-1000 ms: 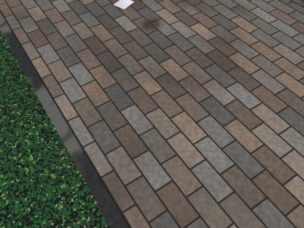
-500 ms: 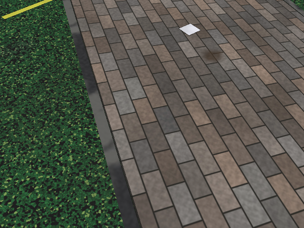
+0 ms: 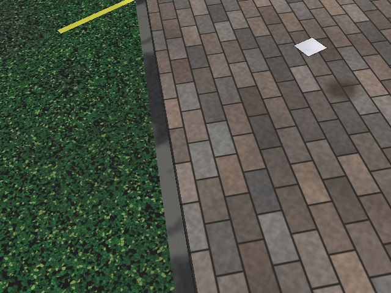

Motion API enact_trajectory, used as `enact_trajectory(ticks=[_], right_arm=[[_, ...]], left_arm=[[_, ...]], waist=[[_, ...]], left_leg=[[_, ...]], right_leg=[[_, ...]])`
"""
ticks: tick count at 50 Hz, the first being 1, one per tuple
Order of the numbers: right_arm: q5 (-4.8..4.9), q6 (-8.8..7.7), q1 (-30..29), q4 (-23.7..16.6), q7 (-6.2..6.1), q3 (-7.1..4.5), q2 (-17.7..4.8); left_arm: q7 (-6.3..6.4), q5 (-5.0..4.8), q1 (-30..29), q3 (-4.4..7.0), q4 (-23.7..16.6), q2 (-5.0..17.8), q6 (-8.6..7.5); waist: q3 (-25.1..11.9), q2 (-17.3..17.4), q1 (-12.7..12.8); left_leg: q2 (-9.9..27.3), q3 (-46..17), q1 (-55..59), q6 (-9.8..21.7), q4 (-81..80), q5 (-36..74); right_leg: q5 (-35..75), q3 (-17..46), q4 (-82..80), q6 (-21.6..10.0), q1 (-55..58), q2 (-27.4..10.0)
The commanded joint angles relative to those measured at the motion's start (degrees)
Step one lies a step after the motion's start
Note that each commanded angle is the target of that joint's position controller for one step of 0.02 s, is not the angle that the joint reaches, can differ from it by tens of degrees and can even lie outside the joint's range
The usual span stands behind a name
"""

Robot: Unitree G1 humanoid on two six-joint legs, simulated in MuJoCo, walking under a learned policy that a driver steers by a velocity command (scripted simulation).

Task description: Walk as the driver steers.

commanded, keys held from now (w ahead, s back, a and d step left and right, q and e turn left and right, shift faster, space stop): w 1.00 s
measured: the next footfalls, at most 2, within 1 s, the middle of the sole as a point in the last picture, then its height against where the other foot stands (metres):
left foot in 0.20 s outside the picture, level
right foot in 0.76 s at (244, 257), level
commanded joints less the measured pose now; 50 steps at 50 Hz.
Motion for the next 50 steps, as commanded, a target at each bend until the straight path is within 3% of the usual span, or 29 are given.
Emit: enact_trajectory(ticks=[1, 4, 6, 8, 9, 10, 11, 12, 13, 14, 15, 16, 19, 22, 28, 33, 35, 36, 37, 38, 39, 40, 41, 42, 43, 45, 47, 50], right_arm=[[0.46, -0.68, -8.0, -5.4, 0.31, 0.90, -0.5], [0.75, -0.83, -11.5, -6.4, -0.02, 1.06, -1.2], [0.65, -0.99, -10.8, -6.2, -0.51, 0.73, -2.3], [0.46, -1.33, -4.0, -3.8, -1.32, -0.10, -4.0], [0.23, -1.75, 4.1, -1.0, -1.79, -0.76, -5.0], [-0.92, -2.26, 12.9, 1.4, -2.38, -1.73, -7.7], [-2.35, -2.26, 18.9, 1.8, -2.91, -3.40, -13.9], [0.27, -1.48, 17.3, 2.0, -2.28, -3.28, -12.2], [1.57, -1.28, 10.8, 1.6, -2.14, -2.68, -9.9], [1.62, -1.63, 6.7, 1.1, -1.95, -1.75, -6.4], [1.47, -2.04, 5.2, 1.5, -1.97, -1.22, -4.6], [1.69, -2.40, 4.8, 2.3, -2.18, -0.85, -3.4], [1.97, -3.79, 7.9, 4.4, -2.23, -0.94, -4.2], [2.09, -4.02, 11.1, 5.9, -2.21, -1.10, -5.2], [1.98, -3.77, 17.4, 8.5, -2.43, -0.63, -5.1], [1.16, -3.33, 21.0, 10.7, -3.29, -0.53, -5.7], [0.97, -3.21, 19.5, 11.0, -3.66, -0.68, -6.4], [0.88, -3.17, 18.5, 11.0, -3.78, -0.82, -7.0], [0.91, -2.94, 17.5, 11.1, -3.73, -0.93, -7.5], [1.31, -2.85, 16.7, 10.7, -3.65, -0.67, -6.9], [2.73, -2.95, 18.5, 8.4, -3.33, 0.37, -3.2], [3.43, -2.94, 23.9, 9.0, -2.93, 0.27, -1.1], [2.07, -2.60, 18.1, 8.5, -3.12, -0.90, -5.6], [1.89, -2.94, 14.0, 7.2, -2.74, -0.87, -5.1], [1.87, -2.93, 12.4, 7.1, -2.56, -0.70, -3.7], [0.46, -1.49, 13.7, 7.7, -1.89, -0.46, -2.0], [0.28, -0.61, 12.9, 7.4, -1.25, -0.42, -1.1], [0.25, 0.03, 6.0, 5.2, -0.87, -0.38, -1.4]], left_arm=[[0.25, -0.16, 1.4, 1.12, -1.8, 7.4, -0.87], [0.61, 0.02, 3.3, 1.22, -0.5, 8.7, -0.77], [0.97, 0.16, 3.1, 1.21, 0.2, 9.2, -0.49], [1.33, 0.56, 2.0, 1.38, 0.5, 10.2, 0.01], [1.35, 0.49, 1.4, 1.39, 0.6, 10.5, 0.49], [1.31, 0.16, 1.3, 1.05, -0.2, 9.7, 0.67], [0.72, -1.72, 6.7, -0.26, -2.3, 3.7, 0.77], [0.92, -0.86, 6.5, 0.93, -1.4, 7.4, 0.96], [0.94, -0.06, 0.9, 1.53, -3.0, 8.8, 1.10], [0.55, 0.13, -2.2, 1.18, -3.7, 7.8, 0.72], [0.32, 0.35, -2.8, 1.13, -3.5, 6.8, 0.98], [0.04, 1.29, -1.9, 1.06, -3.1, 6.2, 1.78], [-0.97, 1.84, -2.0, 0.91, -2.7, 4.8, 3.36], [-1.24, 1.72, -9.6, 1.08, -5.0, 5.5, 3.88], [-1.29, 1.11, -21.8, 0.28, -8.7, 4.4, 3.48], [-1.10, 1.08, -27.9, 0.10, -11.4, 5.1, 2.87], [-0.85, 1.03, -25.8, 0.38, -11.2, 5.7, 2.39], [-0.46, 1.03, -22.1, 0.77, -10.1, 6.4, 2.14], [0.03, 1.18, -14.7, 1.41, -7.7, 7.4, 1.74], [0.65, 2.00, -4.3, 2.33, -4.3, 9.3, 1.13], [1.33, 3.54, 4.8, 3.81, -2.9, 15.1, 0.81], [0.71, 2.74, 4.5, 4.50, -2.4, 17.8, 1.34], [0.39, 0.76, -1.8, 3.91, -3.0, 14.3, 1.79], [0.18, 0.34, -7.2, 2.84, -3.9, 10.4, 1.62], [0.00, 0.59, -9.6, 2.09, -3.9, 7.7, 1.26], [0.29, 0.33, -9.5, 1.22, -2.3, 5.2, 0.59], [0.38, 0.13, -6.2, 1.33, -0.6, 6.1, -0.34], [0.48, -0.06, -2.8, 1.52, 0.9, 7.5, -0.67]], waist=[[3.1, -7.8, 0.2], [3.7, -7.7, 0.7], [3.3, -7.5, -0.5], [-0.7, -8.3, -3.8], [-5.0, -7.2, -7.3], [-10.1, -5.6, -10.5], [-19.2, 6.6, -8.9], [-21.1, 5.3, -8.3], [-10.4, 1.2, -5.7], [-4.5, -0.5, -4.5], [-1.3, -0.9, -2.6], [0.1, -0.1, -0.9], [0.1, -0.3, 0.4], [2.7, -0.7, -0.7], [3.9, -0.3, -4.0], [4.9, 0.4, -5.3], [4.1, 0.9, -3.5], [2.1, 1.5, -1.6], [-1.8, 1.1, 1.6], [-7.6, -0.6, 5.8], [-15.8, -8.6, 7.3], [-20.2, -17.4, 4.1], [-12.2, -8.3, 2.3], [-4.8, -6.0, 0.7], [-1.6, -4.7, -0.8], [0.1, -6.7, -3.3], [0.0, -6.5, -3.8], [2.3, -6.3, -3.1]], left_leg=[[-1.0, 3.3, 0.2, -0.5, -10.6, 5.9], [-2.5, 4.3, 4.0, 1.0, -17.7, 7.1], [-3.6, 4.2, 6.6, 2.8, -20.1, 4.6], [-6.6, 4.8, 14.9, 4.9, -21.9, 0.1], [-7.9, 5.4, 24.5, 6.4, -25.5, 1.4], [-2.2, -0.3, 38.5, 8.6, -25.7, 0.5], [16.1, -25.9, 56.2, 15.4, -26.9, -4.9], [20.2, -41.6, 55.5, 17.9, -34.9, -6.1], [17.0, -32.0, 46.6, 15.7, -36.5, -9.6], [14.6, -25.3, 38.3, 14.1, -39.2, -7.2], [11.6, -20.1, 32.7, 11.9, -41.2, -3.9], [9.3, -16.1, 28.3, 10.3, -42.6, -1.1], [7.3, -11.0, 26.0, 10.5, -45.3, 5.0], [6.3, -8.4, 28.0, 10.5, -47.9, 5.3], [5.0, -4.2, 34.6, 8.9, -46.9, 14.6], [7.8, -3.9, 43.6, 9.1, -43.2, 23.2], [8.5, -2.9, 45.2, 8.3, -39.1, 33.1], [8.3, -2.2, 45.1, 7.5, -34.7, 41.6], [7.1, -1.1, 44.3, 6.6, -26.2, 46.7], [4.7, 0.7, 37.4, 5.5, -14.1, 40.1], [-0.2, 3.6, 21.5, 3.7, 5.6, 16.4], [-10.0, -0.1, 6.0, 2.7, 20.5, -24.0], [-5.5, -5.6, 1.5, 3.7, 23.0, -18.9], [-3.1, -4.8, 1.2, 3.8, 20.3, -13.3], [-1.1, -4.2, 3.1, 3.7, 17.0, -10.1], [0.6, -3.5, 7.9, 2.4, 12.8, -7.9], [0.7, -2.1, 7.7, 1.3, 11.3, -6.6], [2.1, -0.4, 1.5, -0.2, 6.4, -1.2]], right_leg=[[30.5, 5.5, -4.3, -5.4, -1.7, -12.9], [33.4, 5.5, -3.9, -5.3, 1.4, -14.8], [40.9, 5.2, -0.8, -5.0, 4.8, -16.3], [53.9, 4.2, 8.9, -3.9, 7.4, -16.2], [54.5, 2.9, 18.6, -3.0, 5.8, -14.8], [41.8, 1.9, 31.6, -2.4, -3.7, -13.0], [9.1, -1.5, 54.9, 0.1, -22.8, -5.1], [-16.6, 4.6, 64.2, -0.4, -31.0, -0.3], [-11.4, 6.9, 64.4, -0.9, -34.9, -4.4], [-7.4, 6.6, 60.9, -1.0, -34.4, -6.5], [-5.5, 6.3, 57.2, -0.9, -32.1, -8.3], [-4.5, 6.2, 54.4, -0.2, -29.1, -9.4], [-1.8, 4.6, 51.1, 1.3, -27.8, -10.1], [4.6, 3.3, 45.4, 2.9, -34.5, -11.6], [13.7, 0.4, 30.0, 3.6, -36.9, -10.1], [10.2, -0.7, 22.4, 1.2, -37.0, -7.9], [5.9, -1.5, 19.8, -0.7, -32.2, -6.0], [3.6, -2.3, 18.7, -1.8, -26.6, -4.1], [3.6, -3.1, 16.2, -3.1, -18.0, -2.1], [6.0, -0.9, 14.3, -4.9, -3.5, -4.0], [0.2, 17.8, 13.2, -9.1, 13.5, -19.5], [1.7, 42.3, 5.4, -15.2, 21.3, -29.6], [-3.7, 37.0, 3.8, -12.7, 14.1, -26.0], [-2.2, 28.5, 1.8, -11.0, 5.0, -23.9], [1.9, 22.8, -0.4, -9.1, -0.7, -21.1], [8.5, 15.1, -2.7, -6.7, -6.9, -17.2], [14.7, 12.2, -3.5, -7.1, -7.4, -16.3], [17.5, 9.1, -5.5, -7.1, -6.1, -15.2]])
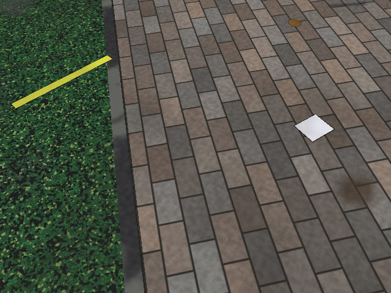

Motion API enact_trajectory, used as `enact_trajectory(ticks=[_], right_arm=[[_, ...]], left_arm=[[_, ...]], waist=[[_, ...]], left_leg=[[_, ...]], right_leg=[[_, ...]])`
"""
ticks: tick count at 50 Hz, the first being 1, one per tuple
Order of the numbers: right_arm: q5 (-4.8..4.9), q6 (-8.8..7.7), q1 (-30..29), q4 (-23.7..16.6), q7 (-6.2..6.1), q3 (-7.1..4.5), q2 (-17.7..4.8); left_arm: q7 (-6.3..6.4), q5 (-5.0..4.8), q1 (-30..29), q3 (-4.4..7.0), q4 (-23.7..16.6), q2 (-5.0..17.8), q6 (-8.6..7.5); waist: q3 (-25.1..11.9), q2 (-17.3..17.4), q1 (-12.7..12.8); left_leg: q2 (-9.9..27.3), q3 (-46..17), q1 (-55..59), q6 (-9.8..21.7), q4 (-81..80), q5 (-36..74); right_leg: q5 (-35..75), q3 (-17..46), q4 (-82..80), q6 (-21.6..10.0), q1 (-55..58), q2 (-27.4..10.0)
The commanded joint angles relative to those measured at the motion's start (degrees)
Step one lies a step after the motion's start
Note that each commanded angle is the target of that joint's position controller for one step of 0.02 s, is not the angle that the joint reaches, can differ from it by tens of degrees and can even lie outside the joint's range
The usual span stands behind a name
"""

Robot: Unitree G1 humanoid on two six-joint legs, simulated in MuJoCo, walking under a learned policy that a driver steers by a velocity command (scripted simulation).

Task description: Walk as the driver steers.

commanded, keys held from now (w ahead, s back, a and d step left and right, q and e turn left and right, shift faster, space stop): w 0.70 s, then w+q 0.30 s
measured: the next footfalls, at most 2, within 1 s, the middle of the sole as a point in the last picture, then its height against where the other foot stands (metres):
left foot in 0.32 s outside the picture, level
right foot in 0.88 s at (234, 249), level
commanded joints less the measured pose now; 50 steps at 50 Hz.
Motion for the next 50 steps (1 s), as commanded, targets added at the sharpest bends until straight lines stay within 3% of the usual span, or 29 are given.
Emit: enact_trajectory(ticks=[1, 6, 9, 11, 13, 14, 15, 16, 17, 18, 19, 20, 22, 25, 28, 33, 38, 41, 42, 43, 44, 45, 46, 47, 48, 50], right_arm=[[-0.09, 0.57, -0.8, -2.7, 0.46, -0.20, -1.8], [0.62, 0.16, -11.4, -6.1, 0.58, 0.84, -0.7], [0.65, -0.10, -15.4, -7.6, 0.37, 1.02, -1.2], [0.64, -0.45, -16.1, -8.3, 0.25, 0.81, -1.9], [0.61, -0.97, -12.6, -7.6, -0.14, 0.31, -2.9], [0.54, -1.29, -7.3, -5.9, -0.56, -0.24, -3.7], [0.17, -1.81, 2.1, -2.7, -1.09, -0.98, -4.8], [-1.21, -2.28, 12.3, -0.3, -1.77, -2.20, -8.5], [-1.95, -2.03, 16.7, 0.2, -1.84, -3.87, -14.6], [0.69, -1.10, 12.2, -0.2, -1.29, -3.49, -11.9], [1.32, -1.09, 5.4, -1.3, -1.17, -2.67, -9.2], [1.10, -1.54, 2.5, -1.6, -0.91, -1.72, -5.5], [1.24, -2.33, 1.6, -0.1, -1.30, -0.62, -2.1], [1.53, -3.55, 5.5, 1.9, -1.46, -0.70, -3.5], [1.53, -3.65, 8.3, 2.8, -1.46, -0.81, -4.6], [1.46, -3.37, 13.1, 4.1, -1.49, -0.39, -4.3], [0.87, -2.90, 17.7, 5.9, -2.09, -0.30, -4.6], [0.46, -2.57, 15.3, 5.5, -2.53, -0.83, -6.3], [0.47, -2.55, 13.8, 5.2, -2.50, -1.03, -6.9], [0.88, -2.45, 12.3, 4.9, -2.25, -1.05, -6.9], [1.62, -2.62, 11.8, 3.5, -2.00, -0.57, -5.3], [4.01, -2.42, 18.0, 1.8, -1.85, 0.71, 1.5], [2.45, -1.94, 16.8, 2.4, -2.20, -0.86, -4.2], [1.92, -1.53, 12.9, 1.6, -2.10, -1.43, -4.8], [1.71, -1.44, 10.1, 1.0, -1.71, -1.22, -3.3], [0.52, -0.16, 9.3, 0.6, -0.89, -1.45, -1.8]], left_arm=[[0.15, -0.25, 2.9, 0.79, -1.2, 5.9, -1.13], [0.37, -0.13, 7.2, 0.33, 0.3, 5.8, -1.08], [0.82, 0.30, 9.8, 0.26, 1.6, 6.1, -0.81], [1.23, 0.66, 9.9, 0.38, 2.2, 6.6, -0.55], [1.57, 0.91, 8.0, 0.58, 2.2, 7.4, -0.36], [1.61, 1.04, 7.2, 0.73, 2.2, 7.9, -0.19], [1.50, 0.81, 6.2, 0.68, 2.1, 7.9, 0.08], [1.31, 0.21, 5.9, 0.12, 0.6, 6.5, -0.01], [0.53, -2.25, 13.0, -1.03, -0.6, 0.4, 0.02], [0.81, -0.63, 9.1, 0.59, -0.1, 6.4, 0.14], [0.71, -0.33, 4.1, 0.89, -1.9, 6.5, 0.00], [0.51, -0.22, 1.4, 0.70, -2.4, 5.6, -0.27], [0.01, 1.19, 2.1, 0.60, -1.9, 3.7, 1.05], [-0.90, 1.70, 1.4, 0.49, -2.1, 2.2, 2.68], [-1.19, 1.58, -6.3, 0.54, -4.7, 3.0, 3.30], [-1.28, 0.80, -16.7, -0.16, -8.1, 2.3, 2.97], [-1.04, 0.77, -23.8, -0.35, -11.2, 3.0, 2.31], [-0.75, 0.52, -21.2, 0.08, -11.5, 4.3, 1.26], [-0.38, 0.53, -16.5, 0.53, -10.2, 5.1, 0.84], [0.17, 0.88, -7.4, 1.25, -7.3, 6.3, 0.20], [0.99, 2.32, 2.7, 2.48, -5.1, 10.1, -0.48], [1.13, 3.63, 7.4, 4.17, -5.2, 16.8, -0.33], [0.74, 1.80, 3.7, 3.75, -5.9, 14.1, 0.72], [0.64, 1.17, -2.6, 2.59, -7.0, 9.9, 0.90], [0.49, 0.95, -6.1, 1.69, -7.4, 6.3, 0.57], [0.99, 0.79, -6.8, 0.90, -6.3, 3.6, -0.11]], waist=[[2.0, -5.2, -0.9], [3.2, -5.6, 1.7], [3.7, -5.9, 2.9], [4.0, -6.0, 2.3], [2.2, -6.4, 0.0], [-0.6, -6.6, -2.2], [-5.4, -5.1, -6.2], [-12.0, -1.6, -9.6], [-19.9, 11.9, -6.8], [-18.2, 4.4, -6.3], [-8.6, 2.4, -3.8], [-4.5, -0.5, -2.7], [-1.1, 0.6, 0.8], [-0.8, 0.9, 2.0], [1.7, 0.7, 0.9], [3.0, 1.0, -1.9], [4.0, 1.6, -4.0], [2.9, 2.2, -1.5], [0.7, 2.4, 0.7], [-4.1, 0.7, 4.7], [-11.1, -2.8, 8.2], [-19.7, -15.3, 6.1], [-19.5, -11.4, 5.1], [-10.4, -7.0, 2.5], [-4.8, -4.4, 1.8], [-0.8, -6.7, -0.7]], left_leg=[[1.9, 1.5, -6.1, -1.6, -4.0, 6.0], [0.1, 4.4, -5.0, -2.0, -19.6, 13.4], [-1.2, 5.2, -4.9, -0.7, -24.7, 13.0], [-1.8, 4.9, -4.4, 0.8, -27.0, 9.8], [-4.1, 5.7, 1.7, 2.8, -29.3, 5.0], [-6.0, 6.3, 8.1, 3.9, -30.7, 3.2], [-7.2, 6.9, 19.3, 5.4, -34.4, 5.6], [1.6, -2.5, 34.7, 8.3, -34.6, 3.0], [19.4, -31.7, 51.7, 17.1, -39.4, -1.4], [18.2, -37.8, 47.7, 16.6, -44.8, -3.8], [16.2, -27.4, 39.2, 14.7, -45.6, -3.6], [13.7, -21.6, 32.2, 13.0, -47.8, 1.2], [8.7, -12.7, 23.4, 9.1, -50.5, 7.5], [7.1, -8.4, 21.6, 9.2, -52.4, 12.7], [6.4, -6.3, 22.9, 9.3, -55.1, 11.8], [5.0, -2.9, 27.4, 8.1, -55.0, 18.1], [7.0, -4.2, 35.5, 8.8, -51.0, 26.1], [7.9, -5.3, 37.2, 7.9, -45.3, 35.7], [7.1, -5.0, 36.0, 7.0, -40.5, 42.2], [4.6, -3.3, 33.0, 5.8, -30.7, 43.3], [1.4, -1.6, 22.5, 4.6, -16.6, 30.3], [-7.8, 3.5, 2.6, 1.8, 4.3, -4.7], [-7.5, -2.3, -2.1, 2.8, 11.8, -15.6], [-4.1, -3.2, -4.1, 3.1, 12.9, -11.2], [-1.8, -3.0, -3.6, 2.9, 10.6, -7.3], [0.4, -2.6, -0.4, 2.3, 6.7, -4.4]], right_leg=[[15.8, 10.6, -10.6, -5.4, 0.6, -14.6], [22.2, 7.3, -10.3, -4.3, 4.0, -13.4], [25.2, 7.3, -9.0, -4.7, 9.5, -15.0], [29.4, 7.4, -6.9, -4.9, 13.2, -16.6], [41.4, 6.4, -1.4, -4.0, 14.8, -17.1], [47.9, 5.8, 4.9, -3.3, 14.8, -16.7], [47.6, 4.0, 15.5, -2.3, 12.0, -14.7], [32.0, 2.6, 30.8, -1.3, 0.7, -12.4], [-8.6, -0.2, 54.6, 1.6, -21.1, -1.3], [-17.9, 8.3, 60.2, 0.7, -27.0, -1.2], [-13.2, 9.0, 59.2, 0.3, -29.8, -4.6], [-9.5, 8.9, 55.9, 0.3, -28.3, -6.6], [-6.9, 8.6, 49.8, 1.2, -22.7, -9.0], [-4.8, 6.9, 46.3, 2.8, -22.1, -9.4], [1.1, 5.6, 40.3, 4.4, -28.3, -11.0], [8.6, 3.1, 26.4, 5.2, -30.1, -10.0], [7.6, 2.3, 18.6, 3.9, -30.6, -8.0], [1.9, 2.6, 14.5, 2.3, -24.4, -6.0], [0.1, 1.9, 12.7, 1.5, -17.5, -4.2], [2.8, 1.3, 8.7, 0.3, -5.6, -3.1], [0.6, 9.2, 8.0, -1.9, 10.2, -11.1], [-5.3, 33.8, 4.1, -7.6, 27.0, -28.9], [-8.0, 42.3, -1.1, -8.5, 22.5, -29.9], [-10.7, 33.2, -2.2, -7.0, 14.1, -28.0], [-8.2, 25.9, -4.7, -5.5, 6.7, -25.3], [-1.8, 15.6, -7.3, -2.3, -1.0, -21.0]])
Over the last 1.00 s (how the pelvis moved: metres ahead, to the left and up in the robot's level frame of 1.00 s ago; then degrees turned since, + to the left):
0.57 -0.02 0.00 0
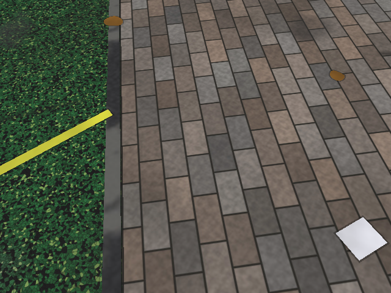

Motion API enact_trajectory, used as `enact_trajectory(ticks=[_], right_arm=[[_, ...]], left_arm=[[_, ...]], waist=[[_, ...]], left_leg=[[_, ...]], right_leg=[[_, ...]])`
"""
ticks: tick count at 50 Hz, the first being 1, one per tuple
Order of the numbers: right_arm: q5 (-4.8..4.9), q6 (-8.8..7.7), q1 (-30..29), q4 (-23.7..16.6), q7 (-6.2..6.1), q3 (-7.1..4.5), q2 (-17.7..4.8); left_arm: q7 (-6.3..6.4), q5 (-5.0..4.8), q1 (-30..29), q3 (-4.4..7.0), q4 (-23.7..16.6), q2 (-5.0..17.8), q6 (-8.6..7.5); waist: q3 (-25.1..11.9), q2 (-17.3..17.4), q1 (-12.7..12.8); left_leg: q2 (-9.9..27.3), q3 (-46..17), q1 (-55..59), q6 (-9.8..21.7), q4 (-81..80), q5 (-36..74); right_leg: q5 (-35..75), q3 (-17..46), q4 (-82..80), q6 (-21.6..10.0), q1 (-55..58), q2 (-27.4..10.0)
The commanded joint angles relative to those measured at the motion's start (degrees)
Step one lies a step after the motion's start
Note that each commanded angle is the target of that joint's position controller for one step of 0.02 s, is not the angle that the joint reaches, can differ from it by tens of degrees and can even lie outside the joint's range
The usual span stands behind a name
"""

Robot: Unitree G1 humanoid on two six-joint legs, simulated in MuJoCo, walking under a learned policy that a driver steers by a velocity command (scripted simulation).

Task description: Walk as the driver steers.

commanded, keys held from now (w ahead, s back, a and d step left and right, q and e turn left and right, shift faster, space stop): w+q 0.96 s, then w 0.04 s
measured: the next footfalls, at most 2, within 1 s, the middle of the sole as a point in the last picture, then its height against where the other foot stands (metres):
left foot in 0.42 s outside the picture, level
right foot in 0.96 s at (170, 227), level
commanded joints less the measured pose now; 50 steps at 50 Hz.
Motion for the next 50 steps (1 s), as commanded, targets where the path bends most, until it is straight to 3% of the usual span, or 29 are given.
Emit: enact_trajectory(ticks=[1, 5, 10, 15, 18, 19, 20, 21, 22, 23, 24, 25, 26, 27, 29, 32, 35, 43, 45, 47, 48, 49, 50], right_arm=[[-1.17, 1.20, 1.7, -3.2, 1.07, -0.88, -1.7], [-1.28, 2.67, -4.4, -6.1, 2.14, -0.84, -1.0], [-1.14, 2.52, -15.3, -10.5, 3.40, 0.04, -0.6], [-1.61, 2.45, -22.5, -14.0, 4.06, 0.44, -1.5], [-1.91, 2.56, -19.4, -13.8, 3.53, -0.30, -3.1], [-1.87, 2.41, -15.1, -12.8, 3.23, -0.83, -4.0], [-1.95, 1.93, -8.5, -10.9, 2.75, -1.64, -5.2], [-2.67, 1.46, 0.6, -8.2, 1.90, -3.12, -8.5], [-2.95, 1.47, 1.5, -8.7, 1.12, -4.82, -15.7], [-1.11, 2.43, 3.0, -9.9, 0.80, -5.07, -17.1], [-0.73, 2.81, 0.6, -9.2, 0.21, -4.64, -15.7], [-0.19, 2.54, -2.3, -9.2, 0.00, -3.82, -12.4], [-0.04, 2.05, -5.3, -9.6, -0.15, -3.22, -10.1], [0.47, 1.53, -7.0, -9.9, -0.35, -2.64, -8.5], [0.80, 0.22, -6.5, -10.1, -0.10, -2.25, -8.3], [0.66, -0.46, -2.9, -9.6, 0.21, -2.68, -10.4], [0.57, -0.33, 1.2, -9.2, 0.34, -2.63, -10.5], [-0.29, 0.01, 7.6, -9.0, -0.63, -2.68, -11.5], [-0.43, -0.02, 5.4, -9.8, -1.07, -2.94, -12.6], [-0.41, -0.41, 1.8, -10.9, -0.64, -3.24, -14.0], [0.11, -0.83, 0.6, -11.3, -0.04, -3.06, -13.4], [0.36, -1.30, 2.1, -13.1, 0.22, -1.53, -7.8], [1.71, -1.07, 10.4, -14.2, 0.26, -1.05, -5.1]], left_arm=[[0.63, -0.49, 6.4, 0.73, 0.3, 3.5, -1.12], [0.65, -0.94, 10.4, 1.15, 1.8, 5.0, -2.55], [0.78, -0.75, 13.2, 0.99, 2.8, 5.2, -2.56], [1.50, -0.66, 17.6, 1.55, 4.3, 7.6, -1.66], [1.93, -0.47, 17.3, 2.09, 4.4, 9.6, -0.41], [1.92, -0.42, 17.0, 2.36, 4.3, 10.5, 0.23], [1.73, -0.54, 16.6, 2.52, 3.9, 11.2, 0.88], [1.46, -0.64, 15.6, 2.40, 2.6, 10.9, 1.13], [0.42, -1.39, 17.6, 0.95, -1.5, 3.8, 0.77], [-0.09, -1.13, 10.6, 1.82, -4.5, 8.0, 0.01], [-0.39, -1.33, 5.2, 1.64, -6.2, 7.9, -0.72], [-0.36, -1.59, 6.0, 1.25, -5.8, 7.3, -1.40], [-0.16, -1.10, 7.2, 1.40, -4.8, 7.3, -1.19], [-0.12, 0.10, 8.6, 1.43, -4.6, 7.2, -0.13], [-0.50, 1.03, 9.7, 1.34, -4.6, 6.5, 1.90], [-0.88, 0.92, 4.5, 1.08, -6.8, 5.9, 3.05], [-0.90, 0.65, -2.9, 0.99, -9.6, 6.5, 3.23], [-1.63, -0.18, -14.7, -0.17, -15.3, 7.0, 1.92], [-1.42, -0.39, -11.6, 0.01, -15.2, 8.2, 1.39], [-0.35, -0.56, 0.0, 1.11, -11.9, 10.8, 0.68], [0.43, -0.10, 8.6, 1.83, -10.1, 12.7, -0.08], [1.45, 1.32, 18.0, 2.63, -9.8, 16.9, -0.24], [1.14, 1.80, 14.1, 3.48, -9.8, 20.8, 0.47]], waist=[[-1.6, -6.5, 1.2], [-0.4, -5.6, 0.9], [2.2, -5.5, 2.4], [3.2, -5.6, 4.2], [0.3, -7.5, 2.2], [-2.2, -7.8, 0.4], [-6.1, -7.1, -2.2], [-11.3, -3.2, -6.5], [-16.6, 10.2, -3.1], [-19.3, 6.0, -4.9], [-10.6, 1.4, -4.2], [-5.9, -1.1, -1.7], [-3.1, -3.1, 1.0], [-2.9, -2.8, 3.0], [-4.0, -2.2, 4.3], [-2.3, -1.0, 3.2], [-0.5, 0.4, 0.5], [0.1, 2.6, -3.5], [-0.2, 3.4, -1.2], [-5.1, 2.7, 4.2], [-10.2, -0.1, 8.7], [-19.8, -7.3, 10.9], [-22.4, -22.1, 4.1]], left_leg=[[5.2, -2.4, -11.8, -0.2, 2.7, 4.0], [6.3, -1.2, -17.9, -1.2, 0.2, 10.7], [5.5, 2.4, -18.9, -2.0, -15.7, 20.1], [3.7, 7.1, -16.6, 0.5, -26.1, 17.0], [-1.0, 10.0, -9.9, 3.6, -28.3, 8.4], [-3.2, 10.5, -5.5, 4.9, -29.3, 5.7], [-5.2, 10.2, 2.5, 6.4, -32.4, 5.5], [-2.7, 4.1, 16.5, 8.9, -36.8, 5.2], [15.6, -23.7, 35.6, 16.5, -38.5, 3.7], [20.2, -43.4, 37.5, 19.9, -48.2, 3.5], [18.8, -32.8, 32.4, 17.7, -49.2, 7.6], [16.7, -26.6, 24.7, 15.3, -49.7, 13.9], [13.4, -21.4, 18.5, 13.0, -50.3, 20.6], [10.9, -17.9, 14.4, 12.0, -50.9, 24.8], [8.7, -15.3, 11.6, 11.8, -51.3, 29.6], [6.9, -14.5, 10.1, 11.1, -53.1, 27.9], [6.4, -16.1, 12.9, 9.7, -53.6, 26.2], [7.2, -19.6, 22.0, 7.9, -47.7, 35.5], [7.6, -20.7, 20.7, 6.0, -45.3, 38.5], [5.0, -19.4, 16.4, 3.3, -35.0, 49.2], [1.3, -16.8, 11.0, 1.9, -23.0, 44.7], [-2.4, -11.9, 3.7, 1.1, -5.9, 22.2], [-10.0, -7.6, -12.4, -0.5, 5.7, -12.4]], right_leg=[[1.3, 14.9, -18.4, -4.2, 8.9, -16.1], [9.1, 7.1, -20.0, -4.4, 10.3, -15.6], [15.6, -1.1, -20.1, -3.9, 11.9, -13.5], [24.4, -5.2, -17.4, -3.6, 20.4, -16.0], [47.0, -7.9, -7.3, -2.8, 24.8, -16.5], [52.3, -8.3, -0.1, -2.7, 25.4, -16.4], [50.5, -8.7, 10.5, -2.2, 23.2, -16.2], [37.9, -9.2, 26.1, -0.2, 13.5, -14.9], [-10.4, -8.0, 47.0, 3.3, -12.0, -6.4], [-21.1, 4.7, 56.2, 4.6, -22.6, 0.7], [-14.8, 8.4, 54.6, 3.8, -27.9, -3.4], [-10.0, 8.6, 48.7, 3.3, -25.4, -5.6], [-8.5, 8.9, 43.9, 3.5, -21.3, -7.0], [-8.1, 9.3, 41.2, 4.2, -17.3, -7.6], [-8.1, 8.9, 37.9, 5.4, -14.2, -7.5], [-2.9, 7.9, 31.5, 6.8, -17.2, -7.1], [3.2, 8.0, 24.0, 7.3, -22.1, -6.5], [7.6, 8.2, 8.9, 5.2, -21.7, -1.8], [5.4, 8.8, 4.5, 3.8, -14.3, -0.7], [1.6, 7.4, 1.3, 1.8, 2.9, 2.4], [2.7, 10.0, -1.5, 0.0, 15.8, -1.0], [-9.0, 24.8, -2.4, -2.4, 28.5, -15.9], [-10.6, 53.2, -11.9, -9.3, 34.8, -26.2]])
Over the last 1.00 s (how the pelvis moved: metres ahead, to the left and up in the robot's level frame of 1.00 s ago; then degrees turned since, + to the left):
0.55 0.00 -0.01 6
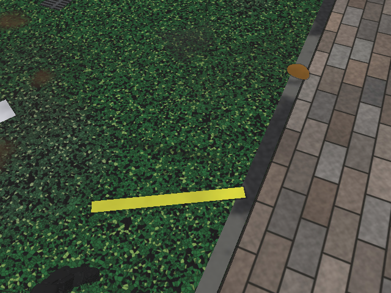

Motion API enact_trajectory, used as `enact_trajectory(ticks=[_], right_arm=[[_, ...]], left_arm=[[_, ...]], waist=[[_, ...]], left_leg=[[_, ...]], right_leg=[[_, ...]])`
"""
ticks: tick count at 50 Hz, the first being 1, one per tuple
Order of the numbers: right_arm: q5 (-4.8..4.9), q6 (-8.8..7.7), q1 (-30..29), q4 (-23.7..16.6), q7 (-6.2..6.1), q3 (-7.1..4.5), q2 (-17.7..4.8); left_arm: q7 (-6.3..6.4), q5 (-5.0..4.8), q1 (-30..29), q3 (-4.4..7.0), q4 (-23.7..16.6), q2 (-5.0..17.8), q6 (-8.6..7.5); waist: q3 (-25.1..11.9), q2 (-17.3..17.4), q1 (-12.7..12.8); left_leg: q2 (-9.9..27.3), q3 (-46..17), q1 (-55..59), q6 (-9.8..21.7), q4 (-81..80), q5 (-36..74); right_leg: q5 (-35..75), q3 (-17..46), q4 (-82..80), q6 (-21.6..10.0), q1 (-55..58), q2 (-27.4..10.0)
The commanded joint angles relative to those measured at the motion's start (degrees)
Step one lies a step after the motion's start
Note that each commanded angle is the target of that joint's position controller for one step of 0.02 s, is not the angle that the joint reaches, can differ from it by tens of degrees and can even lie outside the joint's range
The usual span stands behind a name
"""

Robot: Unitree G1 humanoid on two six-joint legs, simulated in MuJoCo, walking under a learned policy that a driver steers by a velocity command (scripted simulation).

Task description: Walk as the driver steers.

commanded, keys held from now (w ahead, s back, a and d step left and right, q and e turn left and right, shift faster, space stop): w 0.12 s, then w+e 0.88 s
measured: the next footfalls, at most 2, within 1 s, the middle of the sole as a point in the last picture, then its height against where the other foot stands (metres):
left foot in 0.44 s outside the picture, level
right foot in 0.96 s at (234, 248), level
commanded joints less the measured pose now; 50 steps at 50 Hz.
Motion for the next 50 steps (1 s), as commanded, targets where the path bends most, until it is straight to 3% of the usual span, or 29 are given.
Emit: enact_trajectory(ticks=[1, 2, 3, 6, 8, 10, 13, 16, 19, 21, 22, 23, 24, 25, 26, 28, 32, 36, 39, 43, 45, 47, 48, 49, 50], right_arm=[[-0.92, -0.68, 3.8, -4.7, -0.19, -0.12, -5.0], [-1.30, -0.48, -0.4, -4.7, 0.40, -0.15, -5.1], [-1.35, -0.41, -2.8, -5.2, 0.78, 0.16, -3.9], [-2.08, 0.76, -3.7, -5.6, 1.87, 0.64, -2.5], [-2.44, 0.93, -6.0, -6.6, 2.22, 0.92, -2.2], [-2.90, 0.80, -11.1, -8.4, 2.61, 1.54, -1.8], [-2.32, 0.25, -19.6, -11.0, 3.09, 3.15, 0.5], [-1.69, -0.14, -23.4, -12.0, 2.80, 3.51, -0.3], [-1.48, -0.87, -23.3, -12.6, 1.87, 3.10, -1.9], [-2.09, -1.93, -14.9, -9.9, 0.85, 2.14, -3.8], [-3.33, -2.67, -6.9, -8.6, -0.03, 0.98, -7.5], [-4.23, -2.48, -2.2, -8.9, -0.74, -0.20, -13.1], [-2.63, -1.39, -2.6, -8.3, -0.77, -0.68, -13.0], [-2.12, -1.19, -6.7, -9.1, -0.48, 0.73, -7.1], [-1.69, -1.56, -9.7, -9.3, -0.24, 1.54, -3.9], [-1.54, -2.30, -11.1, -8.7, -0.46, 2.14, -1.6], [-0.72, -3.80, -8.5, -6.8, -0.48, 1.47, -2.6], [-0.91, -3.67, -6.2, -5.1, -0.41, 1.14, -2.8], [-1.01, -3.53, -5.5, -4.3, -0.37, 0.82, -3.7], [-1.05, -2.65, -2.3, -2.4, -0.74, 0.16, -5.7], [-1.12, -1.92, -2.0, -1.9, -1.02, -0.14, -7.2], [-1.07, -0.78, -2.1, -1.7, -1.14, -0.57, -9.1], [-1.03, -0.46, -2.8, -2.4, -1.07, -0.42, -8.9], [-0.37, -0.74, -1.3, -5.8, -0.47, 0.87, -3.6], [-0.95, -1.38, -4.6, -9.2, 0.23, 0.68, -3.8]], left_arm=[[0.68, -0.13, 15.8, 4.29, 0.6, 12.1, 0.55], [0.33, -0.69, 12.3, 3.09, 0.3, 7.3, 0.49], [0.02, -0.45, 11.2, 2.50, 1.0, 5.3, 0.28], [-0.32, -1.01, 14.1, 2.30, 4.1, 5.5, -1.20], [-0.83, -1.74, 16.4, 2.43, 5.8, 6.2, -2.14], [-0.99, -2.21, 17.4, 2.50, 6.8, 6.6, -2.06], [-1.03, -2.27, 19.6, 2.67, 8.0, 6.9, -1.42], [-1.09, -2.06, 22.3, 3.39, 9.0, 9.1, -0.99], [-0.92, -1.87, 23.0, 3.78, 9.4, 10.1, -0.49], [-0.76, -2.16, 22.3, 3.76, 9.3, 9.7, -0.26], [-0.86, -2.58, 21.4, 3.16, 8.0, 7.5, -0.51], [-0.74, -3.61, 22.8, 1.78, 5.2, 1.3, -0.58], [-0.25, -2.80, 25.2, 2.82, 5.2, 5.4, 0.41], [-0.25, -2.03, 23.3, 3.39, 6.3, 7.1, 1.20], [-0.85, -1.95, 21.2, 3.23, 6.3, 5.7, 1.37], [-1.66, -1.01, 20.2, 3.46, 6.4, 4.9, 2.43], [-2.87, -0.57, 15.9, 3.34, 4.6, 3.3, 3.95], [-3.74, -0.49, 8.4, 2.88, 1.7, 2.9, 4.28], [-4.46, -0.50, 2.6, 2.03, -0.3, 2.1, 4.03], [-4.83, -0.11, -2.2, 1.78, -2.8, 2.8, 3.88], [-4.35, 0.13, -0.8, 2.14, -2.9, 3.6, 3.91], [-3.35, 0.29, 8.6, 3.27, -0.6, 5.4, 3.31], [-2.47, 0.77, 18.5, 4.48, 2.6, 7.5, 2.78], [-1.51, 1.08, 22.9, 6.49, 3.2, 14.6, 2.80], [-1.30, -1.04, 21.6, 7.27, 1.7, 18.3, 3.31]], waist=[[-13.5, -9.0, 5.6], [-6.4, -3.1, 5.5], [-3.5, -1.3, 5.2], [-2.6, -6.1, 4.0], [-2.7, -5.9, 3.7], [-1.6, -5.5, 3.9], [0.0, -5.6, 5.9], [-0.5, -5.5, 7.1], [-1.4, -5.8, 6.3], [-4.7, -3.0, 2.3], [-10.5, 2.5, -1.2], [-16.2, 13.2, -1.7], [-16.7, 14.1, -0.1], [-9.5, 7.0, 1.5], [-4.7, 5.4, 2.6], [-2.1, 6.9, 4.6], [-2.1, 4.8, 5.6], [0.1, 4.3, 4.6], [1.7, 4.5, 3.5], [2.8, 4.2, 2.2], [1.0, 5.2, 3.3], [-5.2, 5.4, 7.6], [-10.8, 2.4, 12.1], [-17.2, -7.9, 12.1], [-21.2, -11.6, 10.8]], left_leg=[[3.8, 2.9, -32.4, -0.2, 33.3, 1.6], [5.7, 3.7, -31.5, -0.5, 31.3, 7.2], [7.1, 4.2, -30.2, -0.9, 28.5, 9.6], [8.0, 5.1, -26.9, -1.9, 24.1, 10.5], [8.3, 6.0, -29.2, -2.5, 21.3, 11.6], [11.0, 9.5, -32.4, -3.8, 15.7, 15.0], [11.3, 12.4, -29.1, -5.8, 3.1, 20.9], [9.5, 13.8, -24.1, -6.5, -4.3, 22.8], [8.7, 13.2, -19.5, -5.5, -8.8, 20.4], [7.9, 12.6, -6.3, -3.8, -15.8, 20.3], [16.2, 4.0, 5.0, -1.5, -18.4, 14.9], [31.3, -14.8, 17.5, 1.8, -23.2, 7.1], [34.7, -25.7, 14.0, 5.9, -26.4, 2.5], [31.4, -19.0, 8.6, 5.2, -26.8, 0.4], [28.1, -11.2, 3.2, 4.3, -28.4, 5.8], [24.3, -1.5, -1.6, 2.2, -30.5, 16.6], [23.6, 7.3, -1.1, 2.9, -32.0, 30.0], [22.9, 14.1, -0.1, 3.3, -32.9, 32.9], [22.1, 18.8, -0.8, 2.4, -32.8, 33.7], [23.8, 22.5, 4.5, 1.1, -29.5, 41.6], [24.0, 24.8, 7.5, 0.2, -22.6, 58.7], [23.7, 26.2, 7.4, -0.2, -6.1, 69.9], [22.4, 27.2, 0.0, -1.9, 8.3, 60.8], [17.3, 27.1, -21.1, -4.8, 28.1, 28.4], [7.2, 16.7, -35.9, -7.1, 41.1, -2.6]], right_leg=[[-22.4, 44.5, -17.6, -11.0, 35.8, -24.7], [-20.1, 34.0, -18.3, -10.0, 27.7, -21.4], [-12.5, 26.3, -19.3, -9.0, 23.0, -18.3], [3.6, 15.2, -20.9, -8.2, 18.5, -14.3], [9.4, 13.1, -21.7, -9.7, 19.5, -13.9], [9.7, 11.5, -23.4, -10.7, 20.0, -13.1], [9.9, 8.3, -24.0, -10.0, 17.0, -10.0], [13.2, 8.8, -21.7, -9.1, 17.4, -10.4], [13.4, 12.1, -17.6, -8.1, 19.4, -12.0], [14.9, 11.0, -7.5, -6.1, 17.0, -9.1], [8.7, 7.9, 5.7, -4.6, 11.0, -5.2], [-16.9, 1.4, 22.1, -2.3, -4.0, 2.2], [-24.4, 2.4, 31.1, -3.1, -10.0, 2.1], [-20.4, 4.7, 33.9, -3.7, -11.5, -1.3], [-16.2, 4.6, 32.9, -3.2, -11.1, -3.1], [-12.5, 3.9, 30.9, -1.9, -8.8, -4.9], [-6.4, 3.0, 31.1, -0.1, -11.6, -5.4], [0.5, 1.9, 24.1, 1.0, -15.3, -5.8], [5.7, -0.9, 13.8, 0.3, -11.6, -5.4], [1.3, -5.3, 5.8, -3.0, -8.3, -3.6], [-4.4, -7.7, 3.8, -5.4, -3.7, -0.3], [-9.2, -8.7, 1.1, -8.3, 7.7, 4.4], [-7.4, -5.8, -3.0, -10.4, 21.6, 4.5], [-16.1, 17.1, -5.3, -15.8, 39.8, -11.1], [-10.2, 45.0, -14.9, -21.5, 45.7, -20.8]])
Over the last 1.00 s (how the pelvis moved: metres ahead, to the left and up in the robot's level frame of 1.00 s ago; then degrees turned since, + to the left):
0.53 0.13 -0.02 35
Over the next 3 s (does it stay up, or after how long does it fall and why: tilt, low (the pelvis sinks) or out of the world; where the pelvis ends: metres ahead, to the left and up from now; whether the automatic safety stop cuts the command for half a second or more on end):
stays up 1.37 -0.64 0.02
